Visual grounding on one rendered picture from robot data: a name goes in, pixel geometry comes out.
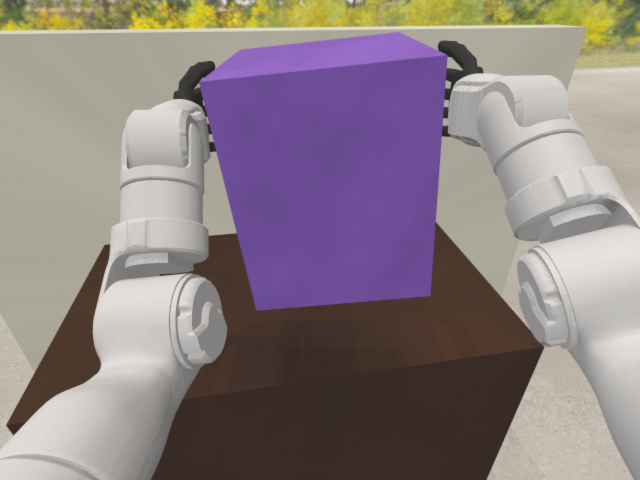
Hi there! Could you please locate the robot right forearm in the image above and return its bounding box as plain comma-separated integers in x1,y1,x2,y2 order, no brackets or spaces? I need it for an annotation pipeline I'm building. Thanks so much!
448,73,640,244

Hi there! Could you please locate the pedestal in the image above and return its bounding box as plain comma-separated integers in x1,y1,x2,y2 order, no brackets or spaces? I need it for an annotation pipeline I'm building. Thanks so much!
6,223,544,480

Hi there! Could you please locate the left robot hand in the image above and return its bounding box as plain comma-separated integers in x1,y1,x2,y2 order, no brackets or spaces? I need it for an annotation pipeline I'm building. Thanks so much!
173,61,216,152

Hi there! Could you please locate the carton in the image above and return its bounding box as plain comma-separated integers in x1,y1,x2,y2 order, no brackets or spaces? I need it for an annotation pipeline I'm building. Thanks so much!
199,32,448,311

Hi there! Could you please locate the robot left forearm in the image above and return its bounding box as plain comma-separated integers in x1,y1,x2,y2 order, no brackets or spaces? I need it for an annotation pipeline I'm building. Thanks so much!
93,99,211,355

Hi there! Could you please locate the right robot upper arm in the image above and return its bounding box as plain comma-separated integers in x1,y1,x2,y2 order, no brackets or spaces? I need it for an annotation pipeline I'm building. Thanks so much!
517,224,640,480

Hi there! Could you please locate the left robot upper arm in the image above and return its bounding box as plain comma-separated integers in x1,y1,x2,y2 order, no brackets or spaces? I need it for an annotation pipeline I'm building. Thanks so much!
0,273,227,480

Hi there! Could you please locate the right robot hand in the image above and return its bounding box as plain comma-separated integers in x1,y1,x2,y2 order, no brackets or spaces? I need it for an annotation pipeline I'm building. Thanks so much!
438,41,483,140

